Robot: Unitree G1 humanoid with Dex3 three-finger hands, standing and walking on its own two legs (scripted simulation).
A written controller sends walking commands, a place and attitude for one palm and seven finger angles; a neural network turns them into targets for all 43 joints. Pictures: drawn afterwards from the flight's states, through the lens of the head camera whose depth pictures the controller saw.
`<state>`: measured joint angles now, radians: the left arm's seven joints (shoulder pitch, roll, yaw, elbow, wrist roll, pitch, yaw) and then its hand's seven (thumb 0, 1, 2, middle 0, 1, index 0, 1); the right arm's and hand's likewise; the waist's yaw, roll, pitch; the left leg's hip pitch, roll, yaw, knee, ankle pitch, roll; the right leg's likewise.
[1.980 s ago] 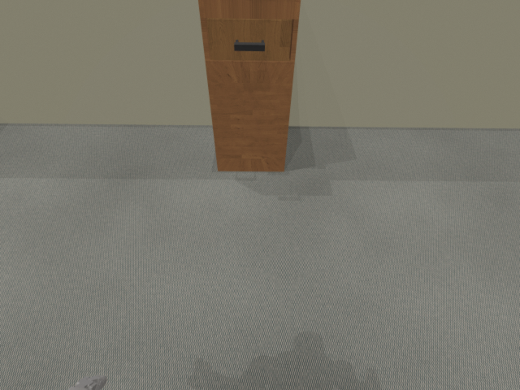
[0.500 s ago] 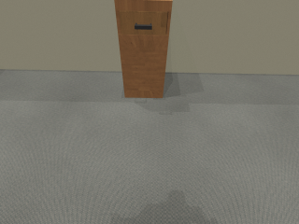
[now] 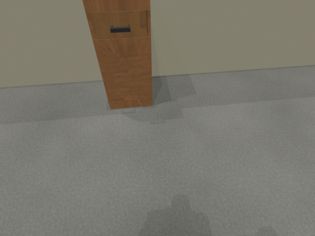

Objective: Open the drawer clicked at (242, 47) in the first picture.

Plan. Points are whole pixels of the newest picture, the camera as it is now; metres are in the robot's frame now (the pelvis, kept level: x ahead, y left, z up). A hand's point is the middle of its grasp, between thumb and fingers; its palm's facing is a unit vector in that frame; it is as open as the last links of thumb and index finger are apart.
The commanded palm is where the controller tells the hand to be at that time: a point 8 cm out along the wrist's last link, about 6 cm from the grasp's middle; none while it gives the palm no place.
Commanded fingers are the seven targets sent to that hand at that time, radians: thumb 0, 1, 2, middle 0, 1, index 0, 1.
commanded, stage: walk to a spot facing it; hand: left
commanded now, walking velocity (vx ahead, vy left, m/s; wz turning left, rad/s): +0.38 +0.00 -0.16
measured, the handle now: (120, 28) +1.25 +0.30 -0.02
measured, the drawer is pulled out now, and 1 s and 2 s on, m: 0.00 0.00 0.00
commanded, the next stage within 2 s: turn to face it in 0.96 s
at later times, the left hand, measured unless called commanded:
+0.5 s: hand (82, 230) +0.17 +0.24 -0.18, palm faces -0.03 -0.99 -0.15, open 7.4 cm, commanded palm none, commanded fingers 0.00 0.90 0.90 -0.20 -0.30 -0.20 -0.30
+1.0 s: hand (135, 127) +0.56 +0.13 -0.15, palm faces -0.43 -0.89 -0.15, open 7.4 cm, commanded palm none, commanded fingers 0.00 0.90 0.90 -0.20 -0.30 -0.20 -0.30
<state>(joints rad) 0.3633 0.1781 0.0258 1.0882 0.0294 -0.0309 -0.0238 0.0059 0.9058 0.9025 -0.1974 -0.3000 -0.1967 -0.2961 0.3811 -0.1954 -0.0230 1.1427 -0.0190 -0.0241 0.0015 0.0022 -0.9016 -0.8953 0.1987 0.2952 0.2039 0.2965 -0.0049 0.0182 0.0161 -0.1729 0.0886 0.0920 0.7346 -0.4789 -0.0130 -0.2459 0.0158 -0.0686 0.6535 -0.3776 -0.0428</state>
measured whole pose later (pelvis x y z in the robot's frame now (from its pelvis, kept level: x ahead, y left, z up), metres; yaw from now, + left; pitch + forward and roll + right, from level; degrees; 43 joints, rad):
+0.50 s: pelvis +0.21 +0.07 +0.00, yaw -8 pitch -2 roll -1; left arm 0.39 0.17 0.06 1.12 0.03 -0.03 0.01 0.01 0.91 0.90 -0.20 -0.30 -0.20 -0.30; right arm 0.15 -0.13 -0.04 1.01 -0.03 -0.07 0.00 0.00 -0.91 -0.90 0.20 0.29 0.20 0.30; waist 0.04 -0.05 0.05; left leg -0.37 0.05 0.20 0.64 -0.23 0.08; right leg -0.33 -0.03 0.00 1.26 -0.38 -0.05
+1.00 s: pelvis +0.38 +0.02 +0.01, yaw -22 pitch +1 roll +0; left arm 0.11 0.17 0.07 0.96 0.04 0.03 -0.04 0.01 0.91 0.90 -0.19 -0.30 -0.19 -0.30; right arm 0.48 -0.12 -0.04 1.11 -0.03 -0.07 -0.01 0.00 -0.90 -0.90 0.20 0.29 0.20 0.30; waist -0.08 0.00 0.08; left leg 0.04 0.10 0.44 0.38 -0.40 -0.02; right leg -0.55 -0.09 -0.13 0.73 -0.20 -0.02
